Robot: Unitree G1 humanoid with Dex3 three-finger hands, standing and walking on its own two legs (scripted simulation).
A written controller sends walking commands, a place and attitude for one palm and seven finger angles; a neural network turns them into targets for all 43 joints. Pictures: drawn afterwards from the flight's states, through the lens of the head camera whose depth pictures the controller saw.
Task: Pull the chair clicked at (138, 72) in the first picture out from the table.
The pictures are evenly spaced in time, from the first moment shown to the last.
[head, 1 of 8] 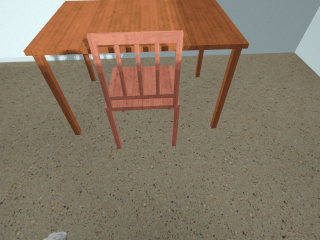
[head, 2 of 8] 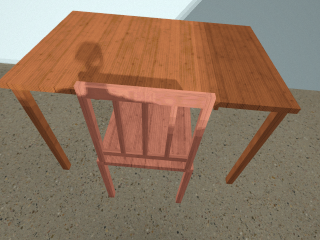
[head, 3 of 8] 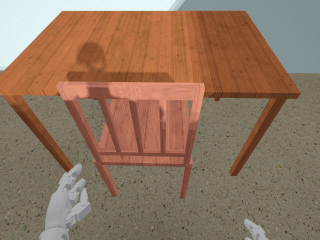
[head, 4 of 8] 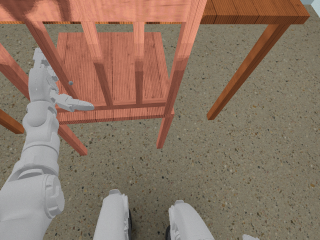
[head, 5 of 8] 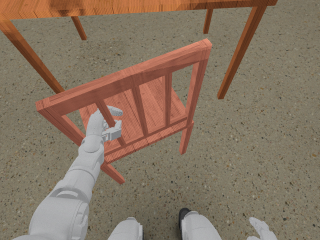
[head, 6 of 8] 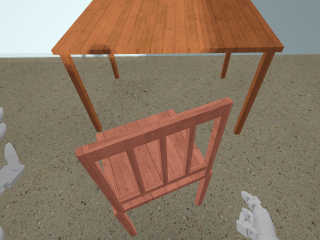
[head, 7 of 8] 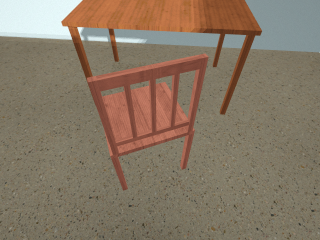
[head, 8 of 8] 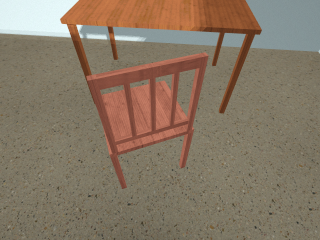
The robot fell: no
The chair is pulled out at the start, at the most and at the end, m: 0.00 0.50 0.50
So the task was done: yes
